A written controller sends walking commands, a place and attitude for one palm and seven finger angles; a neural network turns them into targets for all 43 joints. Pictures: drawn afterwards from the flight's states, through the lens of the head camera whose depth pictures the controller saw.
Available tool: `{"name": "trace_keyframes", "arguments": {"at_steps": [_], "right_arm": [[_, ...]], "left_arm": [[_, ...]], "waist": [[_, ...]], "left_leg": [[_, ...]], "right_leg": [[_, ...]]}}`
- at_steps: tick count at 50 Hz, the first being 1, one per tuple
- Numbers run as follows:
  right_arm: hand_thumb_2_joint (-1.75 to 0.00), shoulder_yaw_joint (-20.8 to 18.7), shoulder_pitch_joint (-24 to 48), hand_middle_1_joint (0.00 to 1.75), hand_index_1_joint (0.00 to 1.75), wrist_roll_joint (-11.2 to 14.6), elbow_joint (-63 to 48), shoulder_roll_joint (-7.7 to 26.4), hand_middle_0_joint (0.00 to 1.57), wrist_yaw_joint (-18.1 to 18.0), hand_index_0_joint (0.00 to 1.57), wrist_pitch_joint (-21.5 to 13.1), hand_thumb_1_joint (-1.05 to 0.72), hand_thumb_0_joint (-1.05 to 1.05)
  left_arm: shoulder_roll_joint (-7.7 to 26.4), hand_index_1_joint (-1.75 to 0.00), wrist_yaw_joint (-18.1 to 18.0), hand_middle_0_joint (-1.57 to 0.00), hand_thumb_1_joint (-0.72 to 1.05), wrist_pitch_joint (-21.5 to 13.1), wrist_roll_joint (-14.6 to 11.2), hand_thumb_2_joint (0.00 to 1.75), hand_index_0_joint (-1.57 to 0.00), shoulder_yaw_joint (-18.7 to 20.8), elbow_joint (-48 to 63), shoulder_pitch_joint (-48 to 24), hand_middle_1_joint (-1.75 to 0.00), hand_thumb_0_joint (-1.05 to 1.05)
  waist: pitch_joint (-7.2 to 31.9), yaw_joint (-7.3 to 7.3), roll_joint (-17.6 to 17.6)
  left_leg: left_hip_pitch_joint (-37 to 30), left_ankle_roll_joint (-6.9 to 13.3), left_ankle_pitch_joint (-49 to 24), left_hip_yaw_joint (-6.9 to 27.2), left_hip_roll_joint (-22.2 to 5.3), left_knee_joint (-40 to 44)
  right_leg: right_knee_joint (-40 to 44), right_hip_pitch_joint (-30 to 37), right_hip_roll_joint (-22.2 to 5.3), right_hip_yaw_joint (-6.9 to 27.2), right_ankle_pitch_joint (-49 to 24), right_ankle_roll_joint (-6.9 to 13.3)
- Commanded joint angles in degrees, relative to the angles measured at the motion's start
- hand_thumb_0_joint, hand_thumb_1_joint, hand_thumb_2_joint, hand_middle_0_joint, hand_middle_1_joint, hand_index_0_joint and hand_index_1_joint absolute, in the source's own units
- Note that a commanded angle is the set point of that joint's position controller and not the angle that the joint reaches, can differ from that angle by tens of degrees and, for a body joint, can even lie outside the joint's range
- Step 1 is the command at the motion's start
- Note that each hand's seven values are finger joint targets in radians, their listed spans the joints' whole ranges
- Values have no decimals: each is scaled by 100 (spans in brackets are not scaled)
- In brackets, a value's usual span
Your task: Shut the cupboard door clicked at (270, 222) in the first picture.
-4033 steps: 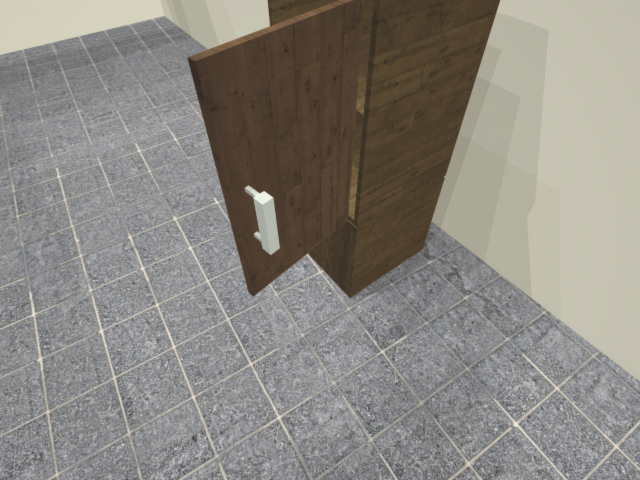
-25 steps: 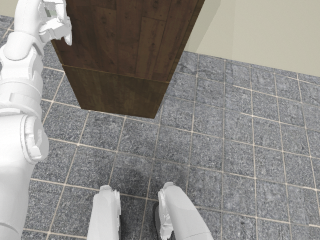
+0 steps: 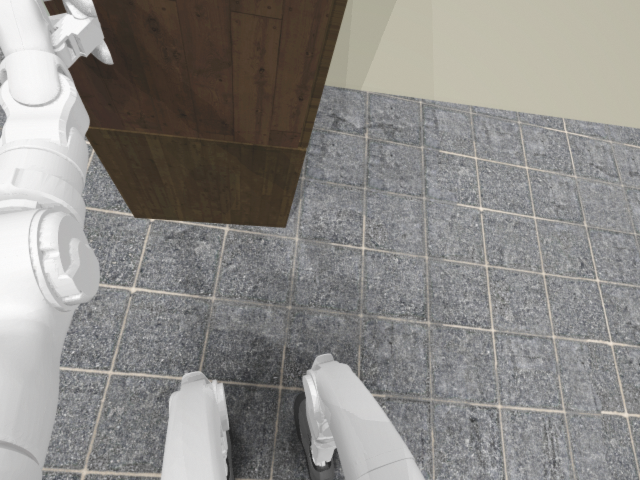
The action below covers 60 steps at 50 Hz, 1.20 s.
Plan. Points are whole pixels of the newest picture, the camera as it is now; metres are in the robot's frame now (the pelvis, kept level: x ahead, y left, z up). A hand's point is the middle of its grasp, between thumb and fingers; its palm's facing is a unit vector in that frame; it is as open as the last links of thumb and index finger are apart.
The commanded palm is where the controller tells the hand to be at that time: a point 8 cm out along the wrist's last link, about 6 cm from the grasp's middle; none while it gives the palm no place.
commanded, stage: pull the fist back off the door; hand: left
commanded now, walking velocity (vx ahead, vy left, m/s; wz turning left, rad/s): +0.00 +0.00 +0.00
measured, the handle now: out of the picture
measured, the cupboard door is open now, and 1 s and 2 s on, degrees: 0 0 0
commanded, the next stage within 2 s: draw the hand back to the body in 0.52 s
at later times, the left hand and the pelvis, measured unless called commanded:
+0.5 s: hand (115, 72) +0.55 +0.13 +0.09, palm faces +0.15 -0.99 -0.01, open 3.1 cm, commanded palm +0.51 +0.17 +0.09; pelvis +0.06 +0.00 +0.05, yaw +1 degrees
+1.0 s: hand (35, 93) +0.46 +0.17 +0.16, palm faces +0.17 -0.98 -0.03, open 3.1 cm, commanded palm +0.41 +0.22 +0.17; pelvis +0.07 -0.01 +0.10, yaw +2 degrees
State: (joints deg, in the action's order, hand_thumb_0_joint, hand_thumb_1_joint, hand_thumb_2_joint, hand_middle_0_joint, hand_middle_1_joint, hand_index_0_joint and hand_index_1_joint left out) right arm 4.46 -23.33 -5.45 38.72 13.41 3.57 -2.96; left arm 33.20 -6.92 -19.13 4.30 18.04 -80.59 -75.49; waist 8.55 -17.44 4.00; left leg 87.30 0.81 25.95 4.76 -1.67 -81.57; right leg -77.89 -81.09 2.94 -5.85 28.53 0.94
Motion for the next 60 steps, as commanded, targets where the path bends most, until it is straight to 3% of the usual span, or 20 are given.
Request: {"name": "trace_keyframes", "arguments": {"at_steps": [1,7,10,13,16,18,22,26,29,32,33,38,41,45,48,50,56,57,58,60], "right_arm": [[-90,-495,-1173,30,30,92,-232,1218,20,-94,20,-43,-90,0],[-90,-583,-1174,30,30,119,-320,1166,20,-45,20,136,-90,0],[-90,-670,-1106,30,30,129,-380,1100,20,-16,20,200,-90,0],[-90,-765,-1040,30,30,125,-355,1063,20,12,20,245,-90,0],[-90,-818,-985,30,30,143,-355,1024,20,24,20,345,-90,0],[-90,-854,-878,30,30,152,-410,987,20,26,20,376,-90,0],[-90,-921,-714,30,30,190,-511,918,20,50,20,459,-90,0],[-90,-930,-556,30,30,197,-406,897,20,-24,20,563,-90,0],[-90,-930,-407,30,30,157,-429,855,20,-52,20,567,-90,0],[-90,-940,-331,30,30,133,-420,868,20,-61,20,588,-90,0],[-90,-932,-272,30,30,162,-481,880,20,-62,20,620,-90,0],[-90,-867,-28,30,30,399,-962,816,20,-130,20,741,-90,0],[-90,-825,88,30,30,531,-1095,764,20,-243,20,693,-90,0],[-90,-780,228,30,30,611,-1051,747,20,-388,20,511,-90,0],[-90,-750,366,30,30,672,-1060,729,20,-446,20,374,-90,0],[-90,-725,453,30,30,712,-1079,756,20,-468,20,309,-90,0],[-90,-676,840,30,30,806,-1321,738,20,-566,20,115,-90,0],[-90,-665,878,30,30,811,-1370,741,20,-585,20,79,-90,0],[-90,-686,1109,30,30,835,-1457,626,20,-681,20,309,-90,0],[-90,-627,1288,30,30,851,-1634,574,20,-801,20,422,-90,0]], "left_arm": [[505,-150,361,-130,90,-497,-277,90,-130,140,1535,-2455,-150,0],[548,-150,189,-130,90,-674,-376,90,-130,610,1918,-1272,-150,0],[343,-150,80,-130,90,-958,-389,90,-130,565,2660,-1035,-150,0],[1,-150,6,-130,90,-1204,-425,90,-130,448,3024,-639,-150,0],[-325,-150,-7,-130,90,-1258,-438,90,-130,325,2958,-2,-150,0],[-662,-150,1,-130,90,-1363,-473,90,-130,114,3304,199,-150,0],[-1425,-150,41,-130,90,-1427,-641,90,-130,-353,3694,1204,-150,0],[-1428,-150,-24,-130,90,-1504,-562,90,-130,-410,3363,763,-150,0],[-1545,-150,-66,-130,90,-1761,-525,90,-130,-521,3575,675,-150,0],[-1533,-150,-38,-130,90,-1857,-505,90,-130,-518,3349,822,-150,0],[-1276,-150,-16,-130,90,-1850,-497,90,-130,-316,3509,1075,-150,0],[-1133,-150,199,-130,90,-1306,-836,90,-130,-213,4566,2469,-150,0],[-1244,-150,335,-130,90,-987,-1082,90,-130,-358,5182,2920,-150,0],[-1278,-150,509,-130,90,-913,-1252,90,-130,-471,5709,3272,-150,0],[-1413,-150,732,-130,90,-854,-1339,90,-130,-681,5960,3856,-150,0],[-1389,-150,878,-130,90,-706,-1452,90,-130,-673,5942,4235,-150,0],[-1165,-138,1107,-119,90,-377,-1723,90,-119,-495,6914,4932,-138,0],[-1059,-135,1113,-116,90,-361,-1736,90,-116,-425,7168,5092,-135,0],[-566,-132,766,-113,90,42,-1014,90,-113,-712,7213,5479,-132,0],[-798,-126,464,-108,90,471,-943,90,-108,-818,7781,5794,-126,0]], "waist": [[3082,-61,938],[3078,315,540],[3411,474,700],[3544,531,695],[3222,571,260],[3407,663,519],[3337,756,310],[2581,593,-58],[2928,682,290],[2984,695,187],[3235,899,304],[3436,1300,31],[2815,1266,-495],[2180,1232,-623],[1867,1304,-262],[1514,1366,-300],[1355,1562,-305],[1372,1617,-88],[1587,1729,-127],[1175,1683,-114]], "left_leg": [[-2835,144,314,145,-33,1128],[-2976,142,-351,-18,-47,1231],[-3527,101,-917,-47,-39,1332],[-4003,66,-1488,-86,-24,1357],[-3931,62,-1583,-180,9,1433],[-4361,28,-1953,-203,34,1470],[-4799,-8,-2533,-254,51,1563],[-4352,34,-1995,-274,93,1587],[-4757,-18,-2342,-230,99,1539],[-4793,-16,-2413,-226,111,1490],[-4916,-43,-2516,-233,102,1562],[-5165,-13,-2499,-402,150,2123],[-4868,81,-2004,-525,185,2450],[-4988,106,-1514,-535,171,2816],[-5370,92,-1429,-536,176,3087],[-5425,88,-1270,-497,178,3292],[-5855,112,-1288,-506,205,3740],[-5959,110,-1357,-503,215,3788],[-6324,103,-1391,-537,262,4114],[-6560,124,-1489,-542,236,4389]], "right_leg": [[1453,1459,53,525,99,71],[1508,2032,62,510,-394,30],[1490,2275,57,468,-885,27],[1459,2371,48,437,-1449,13],[1535,2646,40,442,-1743,-15],[1509,2627,26,419,-2036,6],[1576,2837,37,374,-2585,17],[1672,2730,-13,426,-2361,-41],[1553,2634,-33,418,-2476,-4],[1519,2633,-25,421,-2530,3],[1511,2817,-41,432,-2587,17],[1974,4038,-12,491,-2977,1],[2412,4643,-5,580,-3044,-69],[2810,4773,-35,608,-2597,-101],[3053,4777,-51,560,-2341,-60],[3253,4806,-52,540,-2083,-42],[3629,5331,-100,549,-1965,-44],[3636,5429,-100,546,-2008,-21],[3951,5862,-271,836,-2072,-17],[4215,6009,-286,724,-2130,-24]]}}
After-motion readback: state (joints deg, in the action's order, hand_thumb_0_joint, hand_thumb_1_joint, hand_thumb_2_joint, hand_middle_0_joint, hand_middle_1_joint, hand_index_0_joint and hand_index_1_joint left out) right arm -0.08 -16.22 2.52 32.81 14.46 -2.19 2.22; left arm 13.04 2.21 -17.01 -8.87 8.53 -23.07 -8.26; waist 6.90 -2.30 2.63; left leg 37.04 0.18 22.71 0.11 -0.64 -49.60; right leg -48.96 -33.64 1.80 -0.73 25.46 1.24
